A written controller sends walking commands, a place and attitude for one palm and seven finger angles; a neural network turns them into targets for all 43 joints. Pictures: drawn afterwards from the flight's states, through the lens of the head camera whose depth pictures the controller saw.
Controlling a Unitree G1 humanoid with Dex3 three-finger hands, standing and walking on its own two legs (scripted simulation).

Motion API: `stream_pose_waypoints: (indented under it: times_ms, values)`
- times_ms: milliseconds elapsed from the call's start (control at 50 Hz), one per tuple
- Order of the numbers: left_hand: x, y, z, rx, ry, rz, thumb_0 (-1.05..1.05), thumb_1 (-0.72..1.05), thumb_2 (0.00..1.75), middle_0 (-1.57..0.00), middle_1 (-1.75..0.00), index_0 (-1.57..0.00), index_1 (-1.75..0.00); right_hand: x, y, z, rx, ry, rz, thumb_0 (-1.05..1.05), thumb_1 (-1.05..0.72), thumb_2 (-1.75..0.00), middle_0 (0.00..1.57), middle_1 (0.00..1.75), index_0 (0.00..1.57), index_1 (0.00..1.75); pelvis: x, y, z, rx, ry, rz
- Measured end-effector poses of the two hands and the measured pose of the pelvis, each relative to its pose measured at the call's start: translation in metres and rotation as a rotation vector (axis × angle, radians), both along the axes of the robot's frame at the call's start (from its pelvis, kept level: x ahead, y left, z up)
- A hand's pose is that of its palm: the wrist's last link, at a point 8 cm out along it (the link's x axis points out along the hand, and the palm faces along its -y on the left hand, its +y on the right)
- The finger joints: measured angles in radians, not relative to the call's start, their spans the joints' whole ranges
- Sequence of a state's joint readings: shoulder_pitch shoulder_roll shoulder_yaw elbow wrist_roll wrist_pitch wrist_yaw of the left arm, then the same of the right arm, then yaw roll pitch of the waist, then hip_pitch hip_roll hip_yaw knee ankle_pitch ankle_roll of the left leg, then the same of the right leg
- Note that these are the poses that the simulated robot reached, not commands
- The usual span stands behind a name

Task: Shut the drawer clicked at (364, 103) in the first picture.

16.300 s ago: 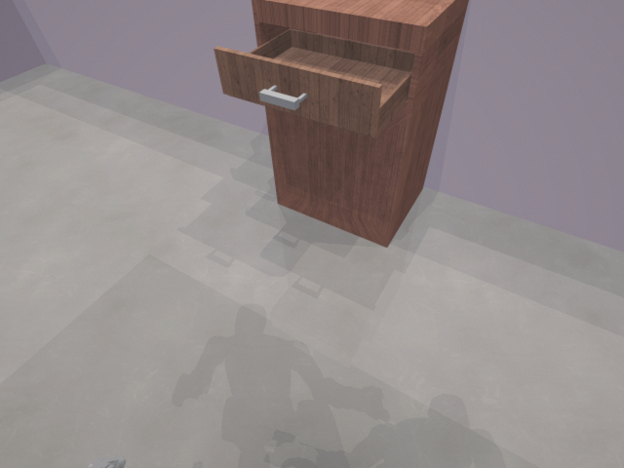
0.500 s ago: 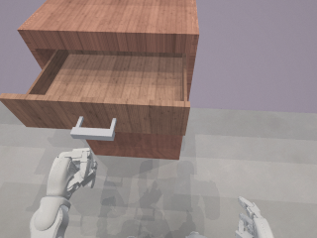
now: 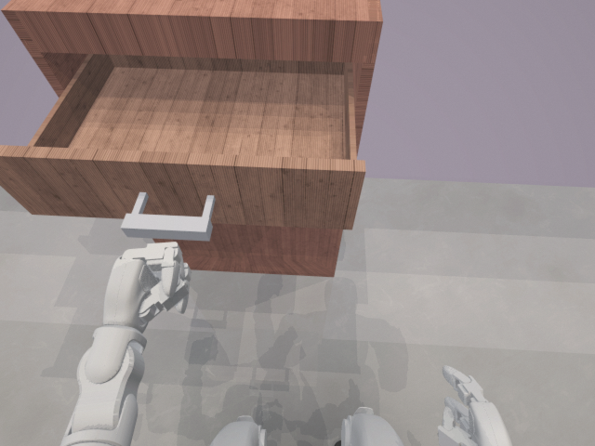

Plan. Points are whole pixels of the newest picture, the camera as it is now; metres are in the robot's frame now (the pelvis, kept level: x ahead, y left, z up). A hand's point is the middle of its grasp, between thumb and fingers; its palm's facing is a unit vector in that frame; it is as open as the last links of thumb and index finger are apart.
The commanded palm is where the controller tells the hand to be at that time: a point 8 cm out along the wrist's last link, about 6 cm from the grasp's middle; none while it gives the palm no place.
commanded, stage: bring the fist close to the handle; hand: left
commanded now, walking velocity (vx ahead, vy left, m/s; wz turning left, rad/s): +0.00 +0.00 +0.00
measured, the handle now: (172, 214) +0.42 +0.19 +0.04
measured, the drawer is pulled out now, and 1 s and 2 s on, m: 0.23 0.20 0.08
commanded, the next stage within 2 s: push the drawer shut in 0.24 s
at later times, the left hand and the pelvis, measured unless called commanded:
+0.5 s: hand (183, 281) +0.31 +0.16 +0.04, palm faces -0.03 -1.00 -0.05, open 3.3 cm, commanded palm +0.30 +0.22 +0.05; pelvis +0.00 +0.00 +0.00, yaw +0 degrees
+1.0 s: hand (191, 246) +0.37 +0.16 +0.04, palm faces -0.04 -1.00 -0.06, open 2.8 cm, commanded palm +0.36 +0.21 +0.05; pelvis -0.01 +0.00 +0.00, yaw +1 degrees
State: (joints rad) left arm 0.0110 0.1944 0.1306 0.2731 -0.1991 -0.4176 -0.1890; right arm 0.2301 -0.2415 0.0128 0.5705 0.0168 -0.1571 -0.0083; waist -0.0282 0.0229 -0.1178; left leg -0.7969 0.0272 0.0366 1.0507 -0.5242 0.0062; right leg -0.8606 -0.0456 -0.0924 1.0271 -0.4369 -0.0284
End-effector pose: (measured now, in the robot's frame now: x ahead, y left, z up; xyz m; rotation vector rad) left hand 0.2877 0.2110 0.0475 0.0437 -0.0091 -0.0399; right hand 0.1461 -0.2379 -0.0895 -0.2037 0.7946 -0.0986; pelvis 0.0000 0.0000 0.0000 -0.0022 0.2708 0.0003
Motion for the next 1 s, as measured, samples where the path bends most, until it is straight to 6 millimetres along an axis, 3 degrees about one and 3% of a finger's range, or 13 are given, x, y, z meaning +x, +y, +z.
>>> stream_pose_waypoints:
  times_ms: [420, 600, 840, 1000]
  values:
    - [0.000, -0.001, 0.000, -0.001, 0.009, 0.000, 0.02, 0.90, 0.90, -1.40, -1.60, -1.40, -1.60, 0.002, 0.000, 0.003, -0.010, 0.021, -0.010, 0.01, -0.90, -0.90, 0.20, 0.30, 0.20, 0.30, 0.006, 0.003, 0.002, -0.004, 0.006, 0.003]
    - [0.024, -0.001, -0.001, 0.001, -0.002, -0.001, 0.02, 0.90, 0.90, -1.40, -1.60, -1.40, -1.60, 0.003, 0.000, -0.003, -0.015, 0.038, -0.006, 0.01, -0.90, -0.90, 0.20, 0.30, 0.20, 0.30, 0.003, 0.002, -0.001, -0.007, 0.015, 0.009]
    - [0.037, 0.002, -0.004, 0.005, 0.003, 0.012, -0.04, 0.82, 0.93, -1.40, -1.60, -1.40, -1.60, -0.020, -0.005, -0.011, -0.024, 0.115, -0.017, 0.01, -0.90, -0.90, 0.20, 0.30, 0.20, 0.30, -0.002, 0.000, -0.001, -0.007, 0.018, 0.016]
    - [0.059, 0.002, -0.005, 0.012, 0.007, 0.004, -0.06, 0.80, 0.95, -1.40, -1.60, -1.40, -1.60, -0.040, -0.010, -0.017, -0.040, 0.161, -0.037, 0.01, -0.91, -0.90, 0.20, 0.30, 0.20, 0.30, -0.012, -0.001, -0.003, -0.009, 0.021, 0.018]
